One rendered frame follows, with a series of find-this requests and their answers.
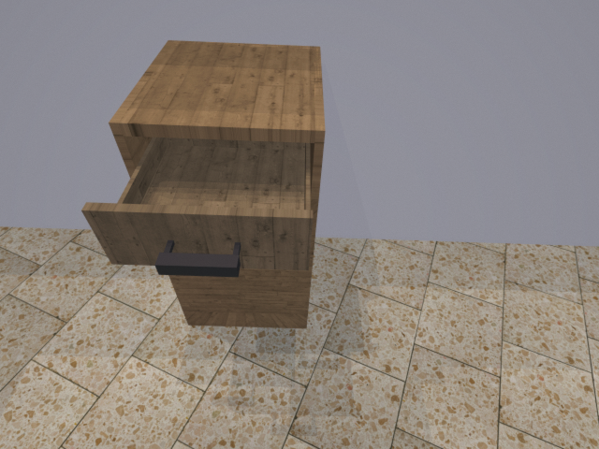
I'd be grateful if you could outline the cabinet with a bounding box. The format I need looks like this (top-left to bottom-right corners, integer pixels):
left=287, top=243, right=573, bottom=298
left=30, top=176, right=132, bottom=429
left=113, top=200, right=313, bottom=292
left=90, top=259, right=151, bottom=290
left=109, top=40, right=326, bottom=328

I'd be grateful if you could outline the drawer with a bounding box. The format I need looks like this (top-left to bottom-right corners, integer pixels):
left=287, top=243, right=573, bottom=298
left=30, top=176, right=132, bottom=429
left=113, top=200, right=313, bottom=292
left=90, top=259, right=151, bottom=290
left=81, top=138, right=313, bottom=270

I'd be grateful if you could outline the handle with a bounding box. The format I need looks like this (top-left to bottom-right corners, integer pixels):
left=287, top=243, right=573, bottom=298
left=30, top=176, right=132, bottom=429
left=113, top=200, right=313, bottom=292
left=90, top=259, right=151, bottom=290
left=155, top=240, right=241, bottom=277

